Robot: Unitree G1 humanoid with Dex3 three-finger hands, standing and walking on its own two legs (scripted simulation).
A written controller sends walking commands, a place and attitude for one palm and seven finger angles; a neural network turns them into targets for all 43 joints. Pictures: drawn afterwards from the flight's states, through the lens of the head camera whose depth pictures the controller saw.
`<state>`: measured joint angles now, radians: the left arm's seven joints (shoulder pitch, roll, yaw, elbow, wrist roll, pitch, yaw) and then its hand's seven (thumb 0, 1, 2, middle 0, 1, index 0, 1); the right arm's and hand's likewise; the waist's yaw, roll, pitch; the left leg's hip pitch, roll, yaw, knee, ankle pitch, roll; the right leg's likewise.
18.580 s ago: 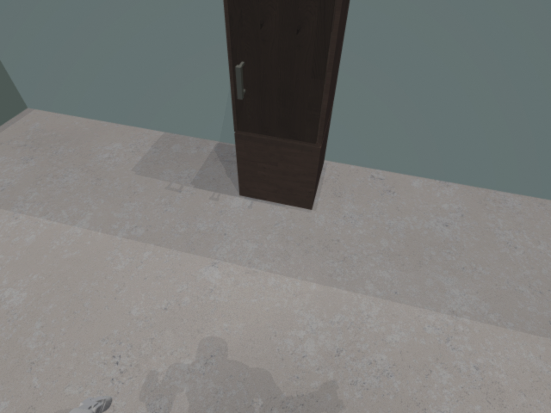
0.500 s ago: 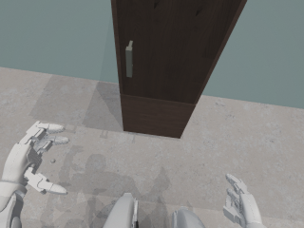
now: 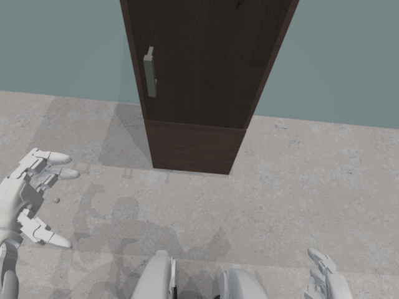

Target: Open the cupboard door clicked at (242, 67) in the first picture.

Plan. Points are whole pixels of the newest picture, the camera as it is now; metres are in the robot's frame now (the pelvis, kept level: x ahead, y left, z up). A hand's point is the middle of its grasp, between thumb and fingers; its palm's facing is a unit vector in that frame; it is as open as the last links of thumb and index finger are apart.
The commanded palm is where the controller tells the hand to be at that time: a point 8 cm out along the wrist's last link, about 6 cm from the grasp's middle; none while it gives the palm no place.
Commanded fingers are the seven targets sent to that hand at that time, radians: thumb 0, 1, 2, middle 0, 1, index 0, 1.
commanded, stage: raise the hand with hooked fingers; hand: left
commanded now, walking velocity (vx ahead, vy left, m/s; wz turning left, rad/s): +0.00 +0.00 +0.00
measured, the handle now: (151, 72) +0.65 +0.17 +0.01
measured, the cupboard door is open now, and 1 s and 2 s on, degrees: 0 0 0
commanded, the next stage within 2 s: move the hooked fingers beside the handle in 0.26 s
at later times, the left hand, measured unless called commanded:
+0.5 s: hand (66, 193) +0.29 +0.26 +0.03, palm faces -0.02 -1.00 -0.06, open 14.0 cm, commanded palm +0.29 +0.31 +0.04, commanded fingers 0.00 -0.50 0.30 -0.30 -1.20 -0.30 -1.20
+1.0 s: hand (88, 146) +0.40 +0.26 +0.02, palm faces -0.03 -1.00 -0.04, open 14.0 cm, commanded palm +0.39 +0.30 +0.02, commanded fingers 0.00 -0.50 0.30 -0.30 -1.20 -0.30 -1.20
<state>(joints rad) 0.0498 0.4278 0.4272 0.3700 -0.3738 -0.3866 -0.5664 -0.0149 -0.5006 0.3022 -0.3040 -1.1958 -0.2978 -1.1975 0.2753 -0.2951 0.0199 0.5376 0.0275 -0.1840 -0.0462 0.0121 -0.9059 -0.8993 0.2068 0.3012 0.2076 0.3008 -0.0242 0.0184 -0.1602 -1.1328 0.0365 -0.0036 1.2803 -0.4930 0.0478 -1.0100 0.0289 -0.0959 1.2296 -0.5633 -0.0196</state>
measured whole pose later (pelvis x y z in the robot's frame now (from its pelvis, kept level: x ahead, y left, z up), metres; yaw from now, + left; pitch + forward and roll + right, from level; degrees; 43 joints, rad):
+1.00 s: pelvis +0.00 +0.00 -0.01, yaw -1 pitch +23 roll -5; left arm -0.41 0.47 0.42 0.75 -0.24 -0.41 -0.47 -0.01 -0.50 0.30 -0.30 -1.20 -0.30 -1.20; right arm 0.29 -0.29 0.03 0.61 0.02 -0.09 -0.04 0.01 -0.91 -0.90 0.21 0.30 0.21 0.30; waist -0.07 0.02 -0.17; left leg -1.23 0.04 0.00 1.33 -0.51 0.05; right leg -1.11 0.03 -0.09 1.28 -0.58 -0.02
